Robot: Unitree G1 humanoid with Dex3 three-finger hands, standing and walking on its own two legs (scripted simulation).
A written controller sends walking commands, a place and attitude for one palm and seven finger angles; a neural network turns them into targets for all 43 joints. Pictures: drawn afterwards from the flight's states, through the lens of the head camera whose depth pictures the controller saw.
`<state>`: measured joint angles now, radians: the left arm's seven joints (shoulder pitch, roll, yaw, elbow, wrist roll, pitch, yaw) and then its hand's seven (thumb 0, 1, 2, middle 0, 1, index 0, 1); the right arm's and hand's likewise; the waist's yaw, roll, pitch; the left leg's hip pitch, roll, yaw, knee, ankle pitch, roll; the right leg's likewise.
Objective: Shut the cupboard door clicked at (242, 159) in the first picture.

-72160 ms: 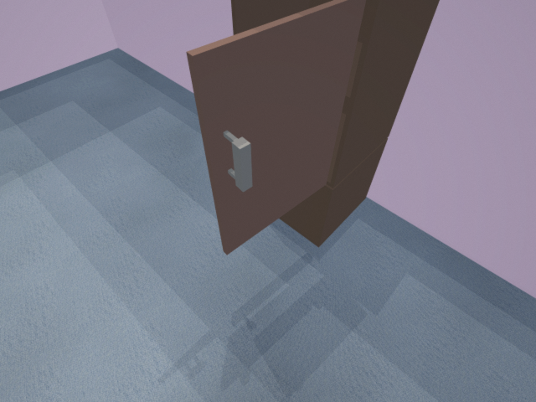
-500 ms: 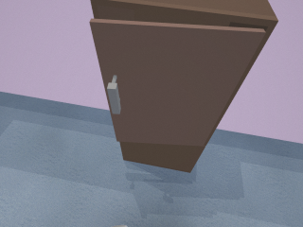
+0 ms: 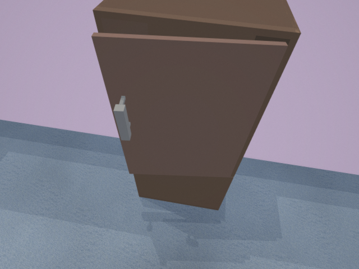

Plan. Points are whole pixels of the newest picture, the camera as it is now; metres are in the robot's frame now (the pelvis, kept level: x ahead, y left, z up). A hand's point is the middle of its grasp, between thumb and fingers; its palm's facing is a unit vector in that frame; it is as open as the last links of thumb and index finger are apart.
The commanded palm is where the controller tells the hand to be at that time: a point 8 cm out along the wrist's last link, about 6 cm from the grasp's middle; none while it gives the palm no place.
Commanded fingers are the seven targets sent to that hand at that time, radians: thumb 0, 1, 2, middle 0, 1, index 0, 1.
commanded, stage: come to a stop and stand still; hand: left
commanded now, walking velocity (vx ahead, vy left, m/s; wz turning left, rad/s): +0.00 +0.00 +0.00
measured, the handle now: (124, 118) +0.50 +0.18 +0.02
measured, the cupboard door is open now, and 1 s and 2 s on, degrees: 8 8 8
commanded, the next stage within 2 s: look again from close up in 0.60 s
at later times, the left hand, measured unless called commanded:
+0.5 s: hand out of the picture +0.04 +0.26 -0.14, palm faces +0.00 -0.93 -0.36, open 7.4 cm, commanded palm none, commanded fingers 0.00 0.90 0.90 -0.20 -0.30 -0.20 -0.30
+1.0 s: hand out of the picture -0.01 +0.23 -0.17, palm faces +0.00 -0.96 -0.27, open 7.4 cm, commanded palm none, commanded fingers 0.00 0.90 0.90 -0.20 -0.30 -0.20 -0.30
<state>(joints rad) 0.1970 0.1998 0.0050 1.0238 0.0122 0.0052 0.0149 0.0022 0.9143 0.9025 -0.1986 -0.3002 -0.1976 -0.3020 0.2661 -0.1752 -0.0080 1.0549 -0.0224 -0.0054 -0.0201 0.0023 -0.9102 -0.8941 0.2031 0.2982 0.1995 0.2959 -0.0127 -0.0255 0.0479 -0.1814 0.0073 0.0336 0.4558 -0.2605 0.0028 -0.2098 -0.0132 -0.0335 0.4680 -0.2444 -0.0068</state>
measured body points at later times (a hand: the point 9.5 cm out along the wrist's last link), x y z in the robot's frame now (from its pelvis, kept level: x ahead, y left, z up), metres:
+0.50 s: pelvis -0.04 +0.01 +0.00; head -0.06 +0.00 +0.45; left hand +0.04 +0.31 -0.12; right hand +0.05 -0.29 -0.12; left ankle -0.01 +0.12 -0.74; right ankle +0.00 -0.11 -0.74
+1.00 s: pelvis -0.04 +0.02 +0.00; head -0.05 +0.02 +0.45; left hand -0.01 +0.29 -0.15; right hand +0.00 -0.25 -0.14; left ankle -0.01 +0.12 -0.74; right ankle +0.00 -0.11 -0.74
